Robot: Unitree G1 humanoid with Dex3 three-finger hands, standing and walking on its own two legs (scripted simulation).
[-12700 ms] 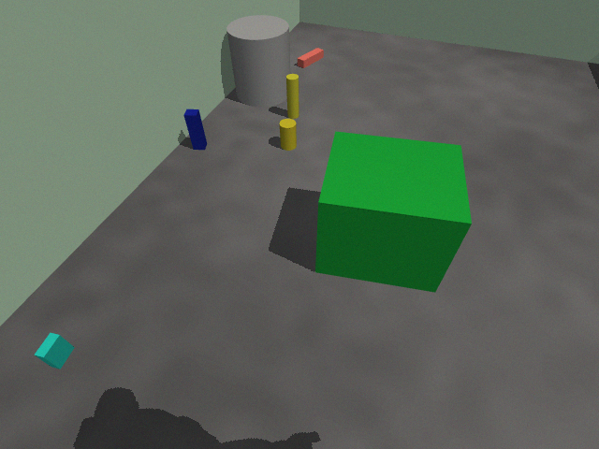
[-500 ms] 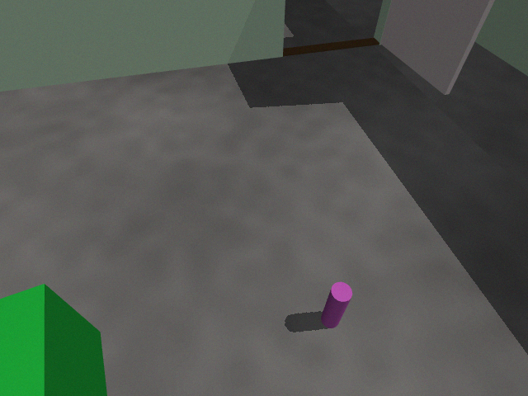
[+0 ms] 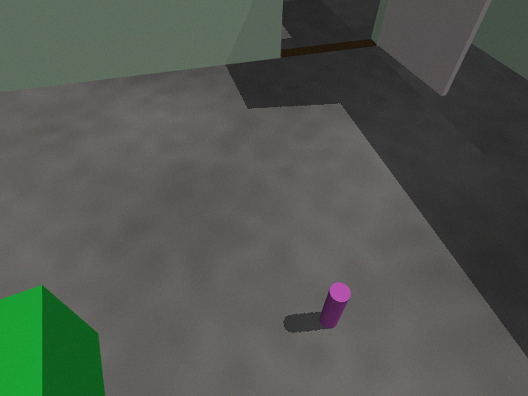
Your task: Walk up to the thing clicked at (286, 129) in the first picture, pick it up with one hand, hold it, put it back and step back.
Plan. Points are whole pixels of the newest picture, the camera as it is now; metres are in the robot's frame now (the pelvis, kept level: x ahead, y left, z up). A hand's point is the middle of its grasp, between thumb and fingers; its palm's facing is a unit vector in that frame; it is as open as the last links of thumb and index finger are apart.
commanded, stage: stand
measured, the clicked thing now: out of the picture +0.52 +1.52 -0.71
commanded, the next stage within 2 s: walk up in 0.06 s
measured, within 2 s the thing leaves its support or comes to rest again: neither
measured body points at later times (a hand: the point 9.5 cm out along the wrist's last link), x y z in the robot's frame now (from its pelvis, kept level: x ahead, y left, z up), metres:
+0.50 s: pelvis +0.00 +0.10 +0.00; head +0.06 +0.10 +0.44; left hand +0.23 +0.35 -0.13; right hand -0.03 -0.24 -0.09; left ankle +0.06 +0.17 -0.75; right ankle -0.07 -0.05 -0.68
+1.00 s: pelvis -0.01 +0.07 -0.02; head +0.00 +0.02 +0.43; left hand +0.32 +0.15 -0.10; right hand -0.23 -0.17 -0.14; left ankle +0.09 +0.18 -0.69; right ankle -0.07 +0.00 -0.75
